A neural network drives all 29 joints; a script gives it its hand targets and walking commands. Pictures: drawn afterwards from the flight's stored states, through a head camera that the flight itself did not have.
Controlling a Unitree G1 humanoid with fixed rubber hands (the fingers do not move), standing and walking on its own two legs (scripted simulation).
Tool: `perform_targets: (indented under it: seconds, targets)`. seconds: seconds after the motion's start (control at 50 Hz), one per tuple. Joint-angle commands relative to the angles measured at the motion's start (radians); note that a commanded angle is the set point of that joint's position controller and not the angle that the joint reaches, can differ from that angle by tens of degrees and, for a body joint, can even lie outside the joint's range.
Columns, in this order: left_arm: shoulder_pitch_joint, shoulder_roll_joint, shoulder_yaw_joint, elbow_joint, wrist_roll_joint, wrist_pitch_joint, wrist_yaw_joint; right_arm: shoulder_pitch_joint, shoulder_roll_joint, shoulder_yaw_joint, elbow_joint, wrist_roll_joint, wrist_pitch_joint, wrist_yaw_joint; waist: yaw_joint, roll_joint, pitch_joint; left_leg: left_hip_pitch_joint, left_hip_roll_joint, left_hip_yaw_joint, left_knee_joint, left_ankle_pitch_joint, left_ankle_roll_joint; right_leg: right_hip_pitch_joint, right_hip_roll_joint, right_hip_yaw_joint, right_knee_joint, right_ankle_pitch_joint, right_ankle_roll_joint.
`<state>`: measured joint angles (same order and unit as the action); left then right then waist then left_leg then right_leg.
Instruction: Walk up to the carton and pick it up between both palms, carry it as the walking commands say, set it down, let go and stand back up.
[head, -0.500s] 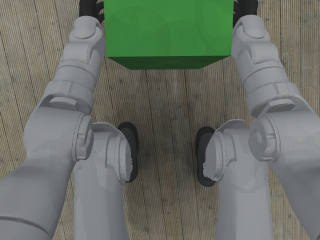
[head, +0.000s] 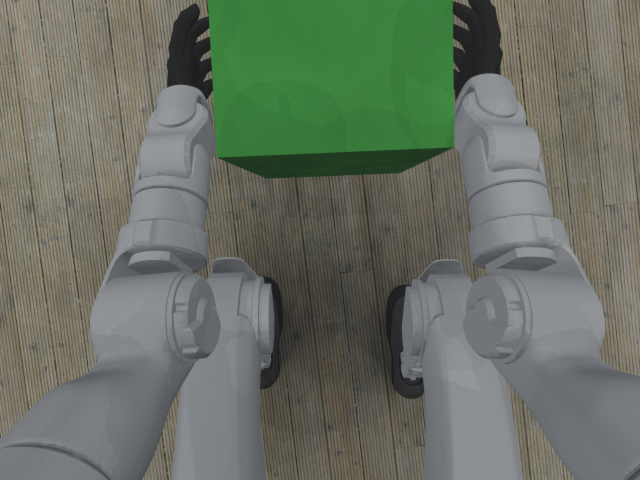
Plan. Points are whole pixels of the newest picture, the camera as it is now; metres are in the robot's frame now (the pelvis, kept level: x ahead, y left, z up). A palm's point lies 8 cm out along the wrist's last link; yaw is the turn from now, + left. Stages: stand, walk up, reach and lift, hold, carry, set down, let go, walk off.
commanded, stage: reach and lift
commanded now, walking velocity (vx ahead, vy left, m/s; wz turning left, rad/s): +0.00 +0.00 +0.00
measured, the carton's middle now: (331, 104) +0.51 +0.03 -0.17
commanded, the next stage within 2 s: none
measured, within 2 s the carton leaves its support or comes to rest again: neither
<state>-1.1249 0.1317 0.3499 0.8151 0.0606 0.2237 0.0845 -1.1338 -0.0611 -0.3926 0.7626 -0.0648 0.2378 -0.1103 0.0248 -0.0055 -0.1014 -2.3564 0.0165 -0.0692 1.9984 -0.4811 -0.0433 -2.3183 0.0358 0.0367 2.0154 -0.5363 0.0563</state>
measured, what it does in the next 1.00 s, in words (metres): rises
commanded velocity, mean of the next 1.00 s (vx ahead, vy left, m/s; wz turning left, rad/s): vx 0.00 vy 0.00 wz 0.00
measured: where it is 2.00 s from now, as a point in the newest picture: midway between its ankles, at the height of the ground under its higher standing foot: (335, 355)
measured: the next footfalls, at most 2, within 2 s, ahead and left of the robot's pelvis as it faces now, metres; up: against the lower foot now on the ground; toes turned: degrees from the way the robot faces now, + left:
none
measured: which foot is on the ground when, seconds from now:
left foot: down 0.00-1.00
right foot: down 0.00-1.00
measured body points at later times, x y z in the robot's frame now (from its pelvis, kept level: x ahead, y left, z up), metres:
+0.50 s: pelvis +0.00 +0.01 +0.04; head +0.29 +0.02 +0.39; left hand +0.51 +0.19 -0.05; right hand +0.52 -0.12 -0.04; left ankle +0.12 +0.14 -0.37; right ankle +0.11 -0.13 -0.37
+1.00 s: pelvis +0.01 +0.01 +0.10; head +0.25 +0.02 +0.48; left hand +0.49 +0.18 +0.02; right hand +0.50 -0.13 +0.03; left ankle +0.12 +0.14 -0.37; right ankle +0.11 -0.13 -0.37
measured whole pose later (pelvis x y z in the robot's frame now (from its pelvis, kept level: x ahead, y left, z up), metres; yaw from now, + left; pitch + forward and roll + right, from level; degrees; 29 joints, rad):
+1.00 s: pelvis +0.01 +0.01 +0.10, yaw +0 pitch +48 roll -2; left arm -0.91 0.01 0.42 0.67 0.18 0.36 0.04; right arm -0.94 0.03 -0.47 0.67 -0.17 0.35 -0.04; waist 0.01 0.00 -0.31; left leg -2.07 -0.01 -0.07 1.69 -0.45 -0.04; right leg -2.03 0.03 0.05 1.70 -0.51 0.06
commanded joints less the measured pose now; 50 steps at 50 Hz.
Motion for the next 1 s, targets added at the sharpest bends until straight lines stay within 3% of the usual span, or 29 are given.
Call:
perform_targets:
  seconds: [0.0, 0.04, 0.06, 0.08, 0.12, 0.18, 0.22, 0.24, 0.26, 0.28, 0.32, 0.34, 0.36, 0.4, 0.42, 0.44, 0.5, 0.54, 0.56, 0.6, 0.62, 0.66, 0.8, 0.82, 0.86, 0.88, 0.9, 0.92, 0.98]
  targets:
    - [-0.671, -0.866, -0.425, -0.109, -0.069, 0.012, -0.274, -0.535, 0.958, 0.44, 0.016, 0.034, 0.016, 0.261, -0.016, -0.022, -1.044, 0.69, -0.126, 0.161, -0.163, 0.204, 0.013, 0.584, 0.119, -0.126, -0.205, 0.189, -0.017]
    - [-0.72, -0.933, -0.455, -0.18, -0.084, 0.023, -0.285, -0.507, 0.959, 0.417, -0.026, 0.032, 0.025, 0.261, -0.048, 0.031, -1.092, 0.748, -0.133, 0.178, -0.179, 0.207, 0.001, 0.587, 0.128, -0.126, -0.223, 0.225, -0.026]
    - [-0.697, -0.94, -0.445, -0.195, -0.087, 0.022, -0.29, -0.534, 1.026, 0.446, -0.044, 0.037, 0.032, 0.263, -0.021, -0.017, -1.147, 0.772, -0.146, 0.168, -0.167, 0.286, 0.01, 0.634, 0.13, -0.132, -0.232, 0.263, -0.02]
    - [-0.68, -0.921, -0.458, -0.19, -0.075, 0.029, -0.288, -0.574, 0.957, 0.445, -0.042, 0.055, 0.028, 0.271, -0.028, 0.053, -1.075, 0.73, -0.133, 0.166, -0.179, 0.24, 0.009, 0.574, 0.118, -0.127, -0.221, 0.232, -0.021]
    - [-0.615, -0.953, -0.44, -0.099, -0.072, 0.033, -0.296, -0.562, 0.946, 0.429, -0.038, 0.039, 0.015, 0.27, -0.031, 0.041, -1.037, 0.751, -0.14, 0.155, -0.198, 0.225, 0.011, 0.542, 0.131, -0.14, -0.236, 0.211, -0.024]
    - [-0.709, -0.979, -0.493, -0.231, -0.101, 0.024, -0.275, -0.597, 1.013, 0.484, -0.117, 0.085, 0.015, 0.272, -0.009, 0.078, -1.221, 0.848, -0.138, 0.172, -0.207, 0.29, 0.006, 0.639, 0.132, -0.129, -0.226, 0.282, -0.02]
    - [-0.695, -0.931, -0.489, -0.22, -0.087, 0.018, -0.264, -0.516, 0.983, 0.475, -0.027, 0.062, 0.033, 0.283, -0.032, -0.017, -1.154, 0.795, -0.134, 0.164, -0.202, 0.299, 0.011, 0.614, 0.121, -0.137, -0.259, 0.274, -0.021]
    - [-0.68, -0.949, -0.528, -0.277, -0.078, 0.035, -0.258, -0.525, 1.046, 0.523, -0.129, 0.123, 0.029, 0.286, 0.03, 0.125, -1.218, 0.902, -0.139, 0.164, -0.242, 0.35, -0.01, 0.64, 0.129, -0.107, -0.232, 0.32, -0.019]
    - [-0.637, -0.945, -0.454, -0.137, -0.044, 0.035, -0.256, -0.543, 0.966, 0.469, -0.017, 0.062, 0.034, 0.291, 0.002, 0.048, -1.07, 0.794, -0.132, 0.163, -0.233, 0.23, 0.01, 0.535, 0.128, -0.131, -0.252, 0.216, -0.012]
    - [-0.674, -0.997, -0.507, -0.244, -0.099, 0.036, -0.264, -0.573, 0.992, 0.499, -0.164, 0.095, 0.025, 0.284, -0.017, 0.061, -1.212, 0.892, -0.143, 0.168, -0.235, 0.271, 0.001, 0.623, 0.131, -0.131, -0.268, 0.27, -0.02]
    - [-0.602, -0.955, -0.463, -0.166, -0.058, 0.04, -0.256, -0.563, 1.04, 0.507, -0.061, 0.085, 0.043, 0.288, 0.035, 0.008, -1.156, 0.84, -0.136, 0.165, -0.248, 0.242, 0.019, 0.621, 0.123, -0.125, -0.274, 0.206, -0.015]
    - [-0.682, -0.961, -0.451, -0.223, -0.067, 0.045, -0.263, -0.564, 1.023, 0.489, -0.136, 0.061, 0.046, 0.289, -0.007, 0.0, -1.171, 0.868, -0.146, 0.167, -0.25, 0.246, 0.019, 0.64, 0.132, -0.134, -0.304, 0.221, -0.007]
    - [-0.627, -0.934, -0.412, -0.133, -0.026, 0.064, -0.269, -0.562, 1.062, 0.466, -0.072, 0.056, 0.065, 0.292, 0.031, 0.023, -1.144, 0.85, -0.137, 0.177, -0.268, 0.177, 0.029, 0.613, 0.128, -0.123, -0.296, 0.165, -0.003]
    - [-0.659, -0.956, -0.47, -0.213, -0.048, 0.073, -0.28, -0.545, 1.033, 0.461, -0.093, 0.058, 0.078, 0.294, 0.003, 0.031, -1.141, 0.88, -0.144, 0.155, -0.301, 0.214, 0.006, 0.614, 0.134, -0.136, -0.316, 0.186, -0.01]
    - [-0.603, -0.97, -0.398, -0.113, -0.02, 0.078, -0.28, -0.499, 1.051, 0.422, 0.032, -0.013, 0.091, 0.3, -0.037, -0.05, -1.026, 0.754, -0.149, 0.156, -0.291, 0.169, 0.013, 0.598, 0.13, -0.135, -0.333, 0.134, -0.013]
    - [-0.65, -0.986, -0.449, -0.231, -0.059, 0.07, -0.285, -0.508, 1.057, 0.423, -0.052, 0.016, 0.086, 0.302, -0.044, 0.005, -1.132, 0.85, -0.147, 0.162, -0.301, 0.179, 0.012, 0.641, 0.133, -0.123, -0.326, 0.188, -0.025]
    - [-0.545, -1.026, -0.409, -0.126, -0.021, 0.074, -0.298, -0.474, 1.074, 0.415, 0.007, 0.003, 0.076, 0.299, -0.012, -0.019, -1.083, 0.799, -0.155, 0.159, -0.302, 0.229, 0.014, 0.687, 0.134, -0.109, -0.35, 0.228, -0.022]
    - [-0.555, -1.017, -0.398, -0.105, 0.0, 0.091, -0.308, -0.471, 1.043, 0.372, 0.012, -0.022, 0.084, 0.303, -0.005, 0.078, -1.015, 0.806, -0.155, 0.177, -0.344, 0.173, 0.011, 0.626, 0.127, -0.117, -0.365, 0.164, -0.032]
    - [-0.592, -1.032, -0.418, -0.18, -0.035, 0.083, -0.31, -0.528, 1.012, 0.376, -0.073, -0.015, 0.079, 0.302, -0.056, 0.064, -1.065, 0.858, -0.162, 0.157, -0.327, 0.201, 0.017, 0.616, 0.138, -0.117, -0.372, 0.185, -0.043]
    - [-0.613, -1.046, -0.449, -0.179, -0.032, 0.086, -0.304, -0.499, 1.025, 0.414, -0.062, 0.004, 0.079, 0.31, -0.031, 0.099, -1.115, 0.947, -0.157, 0.154, -0.352, 0.245, -0.002, 0.613, 0.135, -0.128, -0.369, 0.203, -0.027]
    - [-0.575, -1.03, -0.458, -0.243, -0.04, 0.083, -0.294, -0.488, 1.083, 0.448, -0.089, 0.052, 0.079, 0.313, -0.002, 0.073, -1.151, 0.978, -0.156, 0.15, -0.368, 0.286, 0.004, 0.636, 0.137, -0.144, -0.381, 0.233, -0.028]
    - [-0.57, -1.052, -0.468, -0.202, -0.022, 0.084, -0.293, -0.395, 1.054, 0.403, 0.014, 0.008, 0.093, 0.316, -0.032, 0.061, -1.045, 0.9, -0.154, 0.148, -0.371, 0.278, -0.003, 0.649, 0.137, -0.115, -0.403, 0.25, -0.037]
    - [-0.563, -1.086, -0.539, -0.318, -0.072, 0.081, -0.278, -0.443, 1.109, 0.511, -0.174, 0.079, 0.075, 0.317, -0.018, 0.065, -1.26, 1.071, -0.179, 0.153, -0.403, 0.332, -0.002, 0.784, 0.149, -0.128, -0.431, 0.283, -0.025]
    - [-0.578, -1.057, -0.535, -0.297, -0.064, 0.079, -0.28, -0.442, 1.117, 0.526, -0.126, 0.082, 0.088, 0.316, -0.012, 0.018, -1.264, 1.045, -0.159, 0.157, -0.392, 0.321, 0.007, 0.783, 0.144, -0.131, -0.439, 0.281, -0.014]
    - [-0.499, -1.033, -0.454, -0.171, -0.018, 0.092, -0.282, -0.377, 1.095, 0.459, -0.019, 0.037, 0.104, 0.313, -0.009, 0.071, -1.1, 0.952, -0.154, 0.166, -0.419, 0.155, 0.001, 0.735, 0.138, -0.076, -0.453, 0.183, -0.022]
    - [-0.533, -1.08, -0.489, -0.235, -0.029, 0.105, -0.29, -0.407, 1.082, 0.48, -0.116, 0.035, 0.098, 0.305, -0.017, 0.071, -1.113, 0.984, -0.174, 0.17, -0.434, 0.172, 0.006, 0.776, 0.139, -0.11, -0.47, 0.182, -0.024]
    - [-0.49, -1.042, -0.432, -0.125, -0.012, 0.111, -0.293, -0.402, 1.032, 0.43, 0.007, 0.0, 0.111, 0.309, -0.039, -0.007, -0.963, 0.911, -0.161, 0.14, -0.465, 0.115, 0.012, 0.705, 0.135, -0.133, -0.491, 0.123, -0.019]
    - [-0.473, -1.075, -0.41, -0.16, 0.009, 0.125, -0.306, -0.458, 1.085, 0.437, -0.11, 0.019, 0.106, 0.307, 0.017, 0.043, -1.025, 0.969, -0.182, 0.165, -0.483, 0.111, 0.025, 0.763, 0.142, -0.133, -0.505, 0.109, -0.022]
    - [-0.552, -1.084, -0.424, -0.202, -0.01, 0.108, -0.307, -0.36, 1.098, 0.393, 0.01, -0.041, 0.123, 0.302, -0.05, -0.029, -1.005, 0.906, -0.184, 0.161, -0.485, 0.157, 0.014, 0.804, 0.148, -0.132, -0.532, 0.172, -0.025]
